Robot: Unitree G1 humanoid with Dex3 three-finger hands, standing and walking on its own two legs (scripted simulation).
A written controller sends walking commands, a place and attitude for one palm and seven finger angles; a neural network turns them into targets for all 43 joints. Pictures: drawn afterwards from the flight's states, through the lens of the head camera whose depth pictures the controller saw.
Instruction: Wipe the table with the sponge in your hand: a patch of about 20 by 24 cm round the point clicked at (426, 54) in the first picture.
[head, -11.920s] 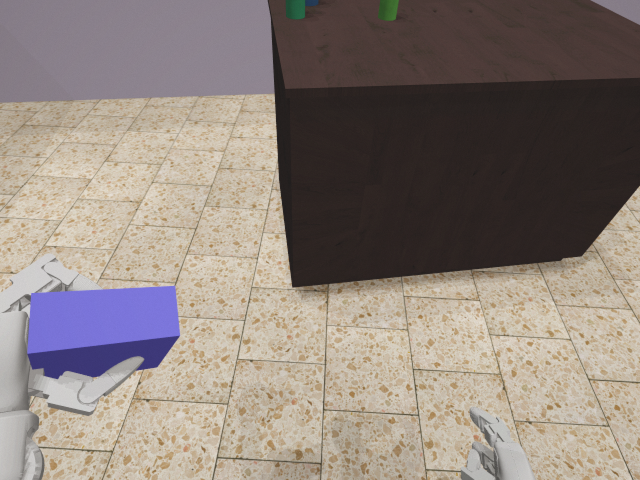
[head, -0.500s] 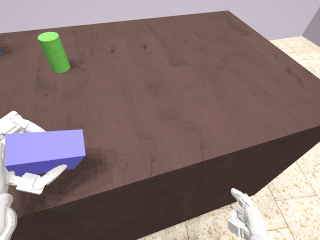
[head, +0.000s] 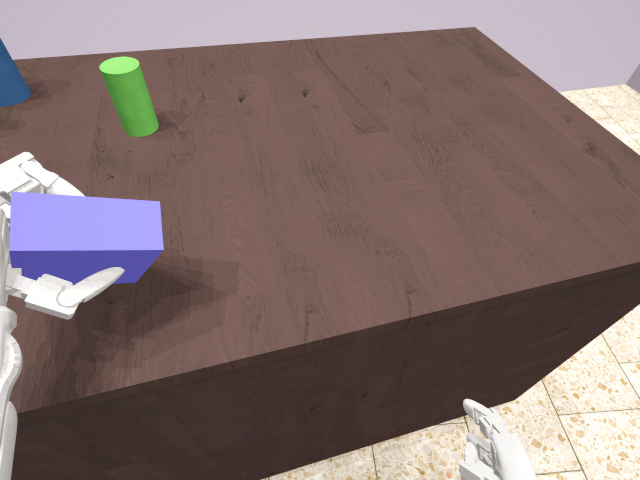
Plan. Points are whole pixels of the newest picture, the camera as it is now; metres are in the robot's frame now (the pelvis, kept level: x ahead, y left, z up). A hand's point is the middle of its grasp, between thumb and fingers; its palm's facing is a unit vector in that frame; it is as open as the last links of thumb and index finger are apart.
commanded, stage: turn the palm down, sponge in hand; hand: left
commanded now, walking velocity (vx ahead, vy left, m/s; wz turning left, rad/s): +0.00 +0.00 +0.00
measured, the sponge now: (106, 246) +0.28 +0.25 +0.17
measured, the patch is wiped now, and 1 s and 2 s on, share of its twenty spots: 0.00 0.00 0.00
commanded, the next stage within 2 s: none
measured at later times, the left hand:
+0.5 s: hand (107, 290) +0.23 +0.22 +0.18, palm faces +0.33 -0.56 -0.76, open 9.4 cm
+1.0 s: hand (105, 265) +0.24 +0.22 +0.21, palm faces +0.28 -0.35 -0.89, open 9.4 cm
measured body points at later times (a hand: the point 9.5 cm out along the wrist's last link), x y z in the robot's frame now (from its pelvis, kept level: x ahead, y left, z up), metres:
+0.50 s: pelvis -0.01 -0.06 -0.01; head -0.02 -0.10 +0.44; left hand +0.20 +0.25 +0.22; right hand +0.24 -0.26 -0.08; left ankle +0.01 +0.09 -0.74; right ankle +0.02 -0.13 -0.74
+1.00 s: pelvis +0.00 -0.04 -0.01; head -0.01 -0.09 +0.44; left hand +0.22 +0.24 +0.25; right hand +0.24 -0.26 -0.08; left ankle +0.01 +0.09 -0.74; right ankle +0.02 -0.13 -0.74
